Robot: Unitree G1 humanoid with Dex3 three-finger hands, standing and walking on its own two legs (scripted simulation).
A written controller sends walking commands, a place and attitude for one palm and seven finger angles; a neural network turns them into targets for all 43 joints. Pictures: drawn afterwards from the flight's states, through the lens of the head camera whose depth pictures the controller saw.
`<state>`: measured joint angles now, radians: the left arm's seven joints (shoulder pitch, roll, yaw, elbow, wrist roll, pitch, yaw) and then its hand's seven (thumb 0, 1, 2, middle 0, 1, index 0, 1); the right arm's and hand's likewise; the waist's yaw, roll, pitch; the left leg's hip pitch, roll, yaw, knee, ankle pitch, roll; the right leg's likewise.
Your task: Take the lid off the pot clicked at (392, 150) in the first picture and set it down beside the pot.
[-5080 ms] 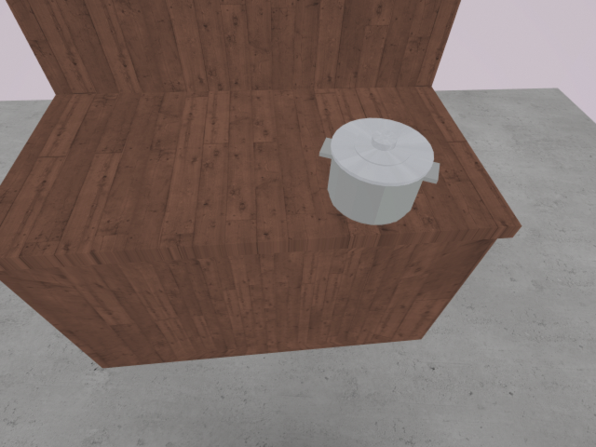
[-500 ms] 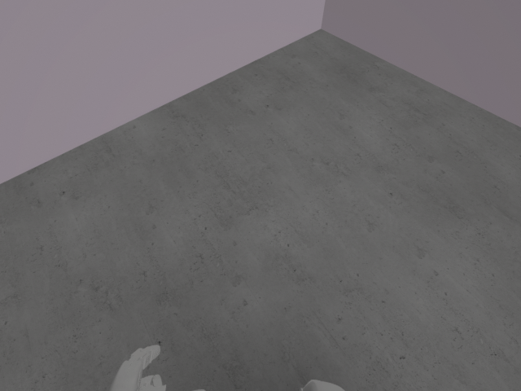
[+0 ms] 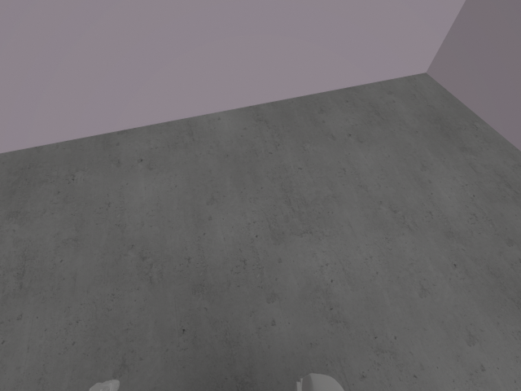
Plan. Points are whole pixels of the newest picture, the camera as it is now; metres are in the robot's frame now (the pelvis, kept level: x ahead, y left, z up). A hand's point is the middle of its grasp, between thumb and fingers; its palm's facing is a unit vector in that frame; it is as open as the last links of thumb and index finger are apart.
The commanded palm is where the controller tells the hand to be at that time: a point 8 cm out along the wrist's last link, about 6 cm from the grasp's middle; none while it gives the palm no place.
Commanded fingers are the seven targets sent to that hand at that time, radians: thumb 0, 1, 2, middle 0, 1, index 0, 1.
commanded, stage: turn to face it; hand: left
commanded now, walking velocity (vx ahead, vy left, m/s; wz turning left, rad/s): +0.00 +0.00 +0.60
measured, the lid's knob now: out of the picture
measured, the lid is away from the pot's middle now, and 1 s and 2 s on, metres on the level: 0.00 0.00 0.00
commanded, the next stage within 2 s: none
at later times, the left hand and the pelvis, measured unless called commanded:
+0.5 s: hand out of the picture -0.01 +0.11 -0.14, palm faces +0.38 -0.88 -0.29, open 7.4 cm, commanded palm none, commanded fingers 0.00 0.90 0.90 -0.20 -0.30 -0.20 -0.30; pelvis -0.01 -0.10 +0.00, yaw +20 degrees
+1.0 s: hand out of the picture -0.11 +0.14 -0.17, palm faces +0.66 -0.71 -0.24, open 7.4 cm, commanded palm none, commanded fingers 0.00 0.90 0.90 -0.20 -0.30 -0.20 -0.30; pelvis -0.03 -0.07 +0.00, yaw +38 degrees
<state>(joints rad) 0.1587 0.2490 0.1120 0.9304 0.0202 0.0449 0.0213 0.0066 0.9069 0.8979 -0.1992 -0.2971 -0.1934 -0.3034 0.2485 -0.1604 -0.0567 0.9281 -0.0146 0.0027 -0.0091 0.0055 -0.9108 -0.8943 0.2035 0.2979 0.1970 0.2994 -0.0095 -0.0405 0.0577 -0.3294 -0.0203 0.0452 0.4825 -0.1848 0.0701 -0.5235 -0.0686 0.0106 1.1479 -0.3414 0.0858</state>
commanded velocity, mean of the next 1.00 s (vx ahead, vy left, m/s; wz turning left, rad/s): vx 0.00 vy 0.00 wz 0.60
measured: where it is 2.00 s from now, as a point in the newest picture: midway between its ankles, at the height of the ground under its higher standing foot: outside the picture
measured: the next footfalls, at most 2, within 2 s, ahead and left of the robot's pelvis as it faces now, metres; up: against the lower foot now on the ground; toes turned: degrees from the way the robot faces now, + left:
right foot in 0.28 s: +0.06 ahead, -0.17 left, +0.00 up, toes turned +12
left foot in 0.80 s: -0.04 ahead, +0.03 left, +0.00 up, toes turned +37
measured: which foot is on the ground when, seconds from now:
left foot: down 0.00-0.28, up 0.30-0.78, down 0.80-1.00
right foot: up 0.00-0.26, down 0.28-0.80, up 0.82-1.00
